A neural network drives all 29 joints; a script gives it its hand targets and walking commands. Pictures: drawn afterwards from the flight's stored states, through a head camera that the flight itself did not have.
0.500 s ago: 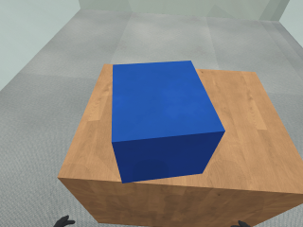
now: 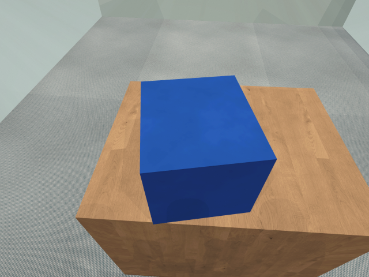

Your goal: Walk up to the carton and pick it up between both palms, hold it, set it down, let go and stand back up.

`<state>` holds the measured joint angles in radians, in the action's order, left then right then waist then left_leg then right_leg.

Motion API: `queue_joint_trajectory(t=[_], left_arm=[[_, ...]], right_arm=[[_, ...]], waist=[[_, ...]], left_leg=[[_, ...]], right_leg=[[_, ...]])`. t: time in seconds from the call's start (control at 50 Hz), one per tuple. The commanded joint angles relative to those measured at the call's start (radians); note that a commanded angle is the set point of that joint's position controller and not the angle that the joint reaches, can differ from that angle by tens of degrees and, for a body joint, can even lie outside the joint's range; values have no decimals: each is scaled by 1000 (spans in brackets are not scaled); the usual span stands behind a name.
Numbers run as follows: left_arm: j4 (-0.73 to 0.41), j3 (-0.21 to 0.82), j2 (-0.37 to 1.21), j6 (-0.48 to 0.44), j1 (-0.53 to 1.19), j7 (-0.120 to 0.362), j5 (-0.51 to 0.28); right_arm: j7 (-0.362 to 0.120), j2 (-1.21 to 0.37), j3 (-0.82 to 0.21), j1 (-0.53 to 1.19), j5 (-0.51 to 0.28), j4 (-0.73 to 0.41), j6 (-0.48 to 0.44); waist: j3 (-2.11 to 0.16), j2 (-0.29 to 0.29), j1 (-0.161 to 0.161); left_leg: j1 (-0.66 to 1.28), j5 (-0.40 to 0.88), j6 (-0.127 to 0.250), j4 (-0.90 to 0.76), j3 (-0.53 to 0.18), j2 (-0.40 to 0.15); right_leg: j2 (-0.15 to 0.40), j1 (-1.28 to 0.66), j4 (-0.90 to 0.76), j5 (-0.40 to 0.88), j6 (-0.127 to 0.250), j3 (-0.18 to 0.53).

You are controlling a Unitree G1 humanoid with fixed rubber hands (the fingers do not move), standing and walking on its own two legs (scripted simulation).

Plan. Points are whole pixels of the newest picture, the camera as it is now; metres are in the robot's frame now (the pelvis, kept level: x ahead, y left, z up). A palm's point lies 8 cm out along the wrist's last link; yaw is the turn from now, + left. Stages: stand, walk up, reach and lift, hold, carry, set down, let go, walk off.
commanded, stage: stand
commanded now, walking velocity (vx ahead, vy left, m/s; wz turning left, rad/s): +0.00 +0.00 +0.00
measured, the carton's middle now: (195, 146) +0.45 +0.04 +0.01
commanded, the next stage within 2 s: none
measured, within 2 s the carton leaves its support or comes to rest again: neither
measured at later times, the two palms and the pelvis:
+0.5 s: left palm out of the picture +0.04 +0.30 -0.12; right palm out of the picture +0.09 -0.24 -0.12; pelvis +0.00 +0.00 +0.00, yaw +0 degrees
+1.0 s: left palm out of the picture +0.04 +0.30 -0.12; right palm out of the picture +0.09 -0.24 -0.12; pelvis -0.01 +0.00 +0.00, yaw +0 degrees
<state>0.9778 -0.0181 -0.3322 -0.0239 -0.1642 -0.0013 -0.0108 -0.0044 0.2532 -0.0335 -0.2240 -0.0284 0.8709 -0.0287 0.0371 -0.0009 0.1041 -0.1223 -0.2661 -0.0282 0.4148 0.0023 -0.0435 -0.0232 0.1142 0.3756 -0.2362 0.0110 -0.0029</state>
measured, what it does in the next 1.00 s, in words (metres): stands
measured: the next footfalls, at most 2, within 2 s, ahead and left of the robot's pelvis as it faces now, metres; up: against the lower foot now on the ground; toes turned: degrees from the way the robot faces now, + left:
none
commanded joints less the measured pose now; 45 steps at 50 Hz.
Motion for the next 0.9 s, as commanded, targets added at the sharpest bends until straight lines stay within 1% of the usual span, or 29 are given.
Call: queue_joint_trajectory(t=[0.0,0.02,0.04,0.08,0.12,0.16,0.2,0.22,0.24,0.28,0.32,0.34,0.38,0.4,0.42,0.46,0.5,0.52,0.56,0.58,0.62,0.66,0.68,0.7,0.72,0.78,0.8,0.82,0.88], left_arm=[[2,-35,-240,-26,65,-3,30],[12,-30,-220,-25,44,-6,29],[27,-28,-226,-26,28,-3,27],[25,-27,-222,-29,44,-6,27],[23,-26,-233,-28,67,-3,25],[25,-23,-216,-25,55,-7,30],[32,-26,-232,-26,59,-7,24],[33,-29,-233,-25,74,-7,20],[36,-25,-225,-23,71,-4,23],[42,-22,-217,-24,54,-5,20],[47,-26,-236,-27,68,-6,25],[46,-26,-226,-24,72,-6,28],[55,-27,-227,-25,50,-5,24],[59,-28,-234,-24,71,-3,27],[61,-31,-243,-25,77,-3,24],[56,-24,-223,-23,68,-1,24],[70,-26,-235,-24,70,-6,20],[63,-25,-224,-26,76,-4,23],[71,-30,-248,-29,50,-10,23],[75,-32,-250,-22,64,-7,25],[70,-24,-238,-22,72,-4,24],[79,-25,-240,-23,65,-4,20],[77,-20,-220,-19,88,-3,19],[76,-28,-238,-20,73,-9,21],[79,-30,-236,-20,73,-9,22],[79,-22,-235,-19,77,-6,19],[86,-27,-238,-19,74,-7,19],[86,-23,-232,-23,71,-9,16],[90,-25,-225,-25,85,-7,21]], right_arm=[[22,281,102,75,53,-40,-10],[18,268,100,82,50,-38,-8],[17,265,97,69,48,-35,-8],[18,259,93,64,52,-19,-4],[21,279,99,86,53,-18,-11],[24,263,94,79,53,-20,-11],[24,295,104,68,47,-8,-9],[24,298,100,87,53,-6,-6],[20,288,103,83,52,-9,-4],[22,303,101,66,45,9,-6],[20,274,97,68,52,4,-7],[21,286,99,89,51,-2,-9],[16,276,90,77,45,5,-10],[17,267,90,73,44,10,-9],[20,278,93,86,48,13,-9],[22,297,99,84,45,12,-8],[21,291,92,77,50,21,-11],[25,295,101,89,45,12,-10],[15,276,93,96,52,17,-5],[16,258,86,73,50,19,-5],[19,276,88,88,48,22,-6],[21,297,90,98,51,34,-10],[18,293,91,104,47,25,-11],[20,279,90,101,49,27,-12],[20,280,89,95,52,24,-17],[21,294,95,87,46,38,-13],[23,281,93,86,47,29,-12],[21,267,82,78,48,38,-14],[21,280,98,95,46,32,-13]], waist=[[-48,-42,-84],[-66,-17,-78],[-51,-41,-88],[-51,-44,-77],[-36,-17,-77],[-23,-60,-81],[-48,-29,-91],[-20,-17,-78],[-8,-25,-94],[-8,-38,-74],[-31,-64,-83],[-26,-39,-87],[-8,-49,-81],[-14,-28,-96],[-7,-12,-82],[-20,-57,-88],[-21,-20,-84],[-5,-35,-94],[-16,-56,-76],[9,-32,-91],[-5,-61,-83],[-9,-9,-75],[4,-60,-83],[-30,-71,-87],[0,-39,-87],[-18,-31,-93],[-19,-57,-98],[-22,-22,-86],[-13,-17,-97]], left_leg=[[2,339,72,-82,-92,-69],[17,347,75,-76,-97,-73],[16,329,75,-76,-97,-77],[7,334,76,-89,-97,-80],[-7,340,74,-95,-103,-71],[0,326,77,-92,-91,-70],[13,294,70,-101,-99,-65],[-8,304,71,-95,-106,-71],[-5,304,74,-95,-104,-73],[-29,290,72,-111,-107,-73],[7,272,69,-109,-103,-70],[9,299,70,-112,-105,-72],[-13,307,68,-105,-101,-73],[-10,288,64,-107,-103,-69],[-14,311,68,-112,-110,-77],[-3,321,68,-105,-100,-74],[8,340,69,-105,-100,-77],[25,330,65,-107,-105,-75],[-14,290,65,-107,-101,-71],[-17,288,68,-111,-100,-75],[-20,263,66,-122,-96,-70],[-3,278,67,-133,-114,-74],[-13,284,63,-126,-102,-74],[6,303,60,-121,-94,-72],[-11,313,62,-122,-102,-75],[2,302,60,-122,-102,-73],[25,314,60,-121,-92,-82],[17,353,66,-117,-101,-84],[16,355,69,-111,-105,-84]], right_leg=[[143,-32,-42,306,17,91],[145,-37,-33,304,17,76],[151,-30,-45,302,18,88],[157,-48,-44,295,20,97],[147,-53,-41,303,17,81],[156,-30,-50,303,16,98],[143,-36,-57,257,14,85],[141,-37,-63,264,11,84],[146,-24,-59,261,10,83],[147,-43,-63,257,12,86],[147,-35,-59,233,16,93],[145,-31,-64,260,16,87],[147,-34,-64,246,12,90],[145,-35,-64,263,11,82],[148,-38,-57,251,10,82],[152,-34,-66,296,15,94],[149,-28,-60,289,18,85],[144,-7,-69,267,16,83],[146,-52,-64,265,10,89],[157,-27,-60,256,16,91],[153,-40,-64,230,12,95],[149,-24,-68,212,14,83],[147,-27,-74,224,13,86],[147,-43,-64,252,15,91],[147,-35,-65,253,11,85],[151,-43,-71,266,10,85],[156,-34,-73,291,16,103],[157,-42,-60,289,13,88],[156,-42,-66,323,14,85]])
